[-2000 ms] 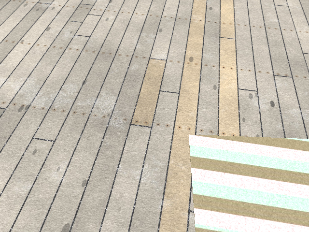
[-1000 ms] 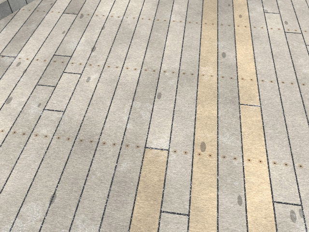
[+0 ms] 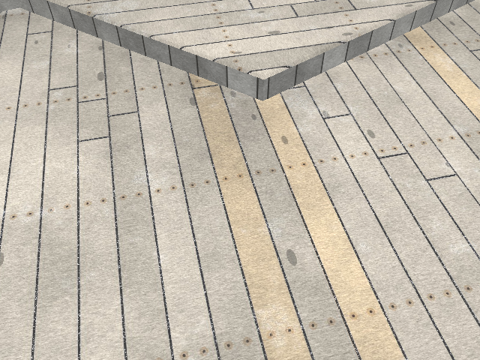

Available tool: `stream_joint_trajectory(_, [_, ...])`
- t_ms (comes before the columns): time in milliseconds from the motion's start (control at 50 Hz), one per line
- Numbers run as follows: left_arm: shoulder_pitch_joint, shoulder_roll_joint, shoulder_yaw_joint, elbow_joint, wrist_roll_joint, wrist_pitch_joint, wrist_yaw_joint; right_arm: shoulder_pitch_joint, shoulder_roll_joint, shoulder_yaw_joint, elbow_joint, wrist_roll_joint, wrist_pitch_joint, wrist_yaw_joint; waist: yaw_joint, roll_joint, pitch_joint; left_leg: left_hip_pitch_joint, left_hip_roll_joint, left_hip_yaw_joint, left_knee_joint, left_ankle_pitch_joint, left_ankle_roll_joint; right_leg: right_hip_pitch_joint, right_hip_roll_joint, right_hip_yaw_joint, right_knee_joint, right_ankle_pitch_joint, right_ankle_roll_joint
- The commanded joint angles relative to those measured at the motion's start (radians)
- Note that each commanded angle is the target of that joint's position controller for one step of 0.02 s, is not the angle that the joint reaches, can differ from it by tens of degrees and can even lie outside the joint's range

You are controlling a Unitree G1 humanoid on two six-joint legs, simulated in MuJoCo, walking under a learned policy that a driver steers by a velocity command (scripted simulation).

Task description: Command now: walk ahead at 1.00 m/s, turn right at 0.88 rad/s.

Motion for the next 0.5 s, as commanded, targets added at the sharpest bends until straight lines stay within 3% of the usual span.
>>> stream_joint_trajectory(20, [-0.063, -0.037, -0.035, -0.100, -0.001, 0.002, -0.027, -0.130, -0.050, 0.004, -0.080, 0.001, -0.036, 0.000, 0.086, 0.090, 0.128, -0.139, 0.219, -0.016, -0.235, 0.372, 0.057, 0.032, -0.029, -0.013, -0.192, 0.140, -0.017])
stream_joint_trajectory(60, [-0.135, -0.025, -0.038, -0.118, 0.003, -0.003, -0.036, -0.095, -0.082, -0.002, -0.070, 0.003, -0.032, -0.009, 0.073, 0.066, 0.157, -0.088, 0.203, 0.056, -0.249, 0.531, 0.049, 0.102, 0.013, -0.095, -0.341, 0.174, -0.050])
stream_joint_trajectory(100, [-0.117, -0.001, -0.033, -0.107, -0.004, -0.008, -0.033, -0.046, -0.129, -0.009, -0.072, 0.004, -0.018, -0.020, 0.087, 0.083, 0.108, 0.027, 0.208, 0.085, -0.133, 1.011, 0.039, 0.199, 0.095, -0.164, -0.388, 0.144, -0.084])
stream_joint_trajectory(120, [-0.063, 0.017, -0.028, -0.094, -0.007, -0.010, -0.025, -0.038, -0.167, -0.018, -0.079, 0.003, 0.000, -0.028, 0.125, 0.117, 0.068, 0.091, 0.226, 0.086, -0.030, 1.213, 0.036, 0.246, 0.134, -0.176, -0.403, 0.075, -0.101])
stream_joint_trajectory(140, [0.057, 0.044, -0.015, -0.067, -0.009, -0.013, -0.015, -0.059, -0.206, -0.029, -0.092, -0.002, 0.022, -0.032, 0.195, 0.146, -0.003, 0.109, 0.247, 0.078, 0.132, 1.321, 0.041, 0.363, 0.162, -0.168, -0.403, 0.017, -0.118])
stream_joint_trajectory(160, [0.239, 0.083, 0.008, -0.018, -0.013, -0.014, 0.000, -0.096, -0.228, -0.039, -0.110, -0.005, 0.044, -0.033, 0.279, 0.162, -0.089, 0.067, 0.266, 0.055, 0.362, 1.349, 0.055, 0.545, 0.192, -0.153, -0.393, -0.063, -0.139])
stream_joint_trajectory(180, [0.427, 0.134, 0.046, 0.046, -0.027, -0.009, 0.019, -0.128, -0.232, -0.044, -0.142, 0.004, 0.053, -0.030, 0.358, 0.102, -0.209, -0.081, 0.233, 0.038, 0.697, 1.255, 0.052, 0.835, 0.238, -0.095, -0.467, -0.121, -0.157])
stream_joint_trajectory(200, [0.337, 0.185, 0.062, 0.047, -0.020, -0.008, 0.043, -0.090, -0.108, -0.015, -0.150, -0.013, 0.051, -0.006, 0.226, -0.077, -0.091, -0.372, 0.092, 0.014, 1.040, 0.185, 0.021, 0.892, 0.092, 0.154, -0.549, -0.216, -0.192])
stream_joint_trajectory(220, [0.263, 0.309, 0.085, 0.004, 0.010, 0.014, 0.041, -0.071, -0.061, -0.003, -0.267, -0.003, 0.033, -0.002, 0.125, -0.218, -0.215, -0.768, -0.070, -0.134, 1.363, -0.243, -0.040, 1.144, -0.113, 0.746, -0.725, -0.285, -0.399])
stream_joint_trajectory(240, [0.298, 0.280, 0.087, -0.011, 0.012, 0.016, 0.049, -0.189, -0.099, 0.002, -0.307, -0.007, 0.002, -0.003, 0.167, -0.027, -0.205, -0.868, -0.006, -0.304, 1.319, -0.151, -0.027, 1.107, -0.149, 0.872, -0.888, -0.360, -0.370])
stream_joint_trajectory(260, [0.298, 0.243, 0.079, 0.017, 0.001, 0.006, 0.060, -0.234, -0.092, 0.011, -0.323, -0.004, -0.013, -0.004, 0.138, 0.047, -0.091, -0.871, 0.038, -0.325, 1.208, -0.102, -0.017, 0.984, -0.141, 0.813, -0.922, -0.307, -0.333])
stream_joint_trajectory(280, [0.267, 0.198, 0.068, 0.029, -0.004, -0.006, 0.061, -0.237, -0.084, 0.016, -0.300, -0.016, -0.013, -0.010, 0.085, 0.143, -0.007, -0.802, 0.071, -0.315, 1.114, -0.072, -0.012, 0.828, -0.089, 0.698, -0.927, -0.204, -0.278])
stream_joint_trajectory(300, [0.243, 0.170, 0.058, 0.021, -0.013, -0.026, 0.066, -0.220, -0.075, 0.021, -0.298, -0.036, 0.001, -0.013, 0.044, 0.138, 0.023, -0.715, 0.095, -0.322, 1.047, -0.067, -0.021, 0.698, -0.037, 0.601, -0.891, -0.009, -0.260])
stream_joint_trajectory(320, [0.207, 0.144, 0.047, 0.013, -0.016, -0.037, 0.070, -0.181, -0.069, 0.024, -0.292, -0.045, 0.025, -0.011, 0.003, 0.112, 0.000, -0.661, 0.108, -0.324, 1.001, -0.086, -0.040, 0.631, -0.016, 0.554, -0.910, -0.023, -0.268])
stream_joint_trajectory(340, [0.194, 0.116, 0.037, 0.006, -0.026, -0.048, 0.068, -0.187, -0.066, 0.025, -0.286, -0.053, 0.047, -0.007, -0.005, 0.138, 0.005, -0.625, 0.126, -0.318, 0.953, -0.096, -0.056, 0.557, 0.024, 0.505, -0.939, -0.060, -0.258])
stream_joint_trajectory(360, [0.204, 0.120, 0.035, 0.002, -0.024, -0.059, 0.064, -0.216, -0.057, 0.028, -0.308, -0.049, 0.060, -0.002, -0.005, 0.103, 0.021, -0.605, 0.130, -0.306, 0.876, -0.105, -0.070, 0.487, 0.032, 0.503, -0.951, -0.043, -0.269])
stream_joint_trajectory(400, [0.245, 0.122, 0.037, 0.006, -0.022, -0.072, 0.059, -0.381, -0.038, 0.040, -0.377, -0.036, 0.064, 0.005, 0.037, 0.107, 0.091, -0.602, 0.127, -0.271, 0.682, 0.017, -0.087, 0.401, 0.068, 0.464, -0.994, 0.002, -0.255])
stream_joint_trajectory(420, [0.240, 0.119, 0.039, 0.004, -0.019, -0.071, 0.055, -0.424, -0.027, 0.045, -0.378, -0.032, 0.067, 0.009, 0.055, 0.127, 0.089, -0.581, 0.105, -0.254, 0.619, 0.125, -0.083, 0.403, 0.118, 0.419, -1.005, -0.003, -0.220])
stream_joint_trajectory(440, [0.265, 0.135, 0.044, 0.002, -0.020, -0.073, 0.052, -0.457, -0.010, 0.054, -0.409, -0.022, 0.062, 0.015, 0.071, 0.049, 0.092, -0.551, 0.094, -0.253, 0.507, 0.223, -0.073, 0.397, 0.112, 0.429, -0.989, 0.089, -0.212])
stream_joint_trajectory(500, [0.321, 0.141, 0.052, 0.021, -0.032, -0.075, 0.046, -0.522, -0.029, 0.054, -0.428, -0.006, 0.052, 0.018, 0.128, 0.025, 0.054, -0.480, 0.037, -0.235, 0.318, 0.386, -0.041, 0.521, 0.096, 0.423, -0.960, 0.288, -0.162])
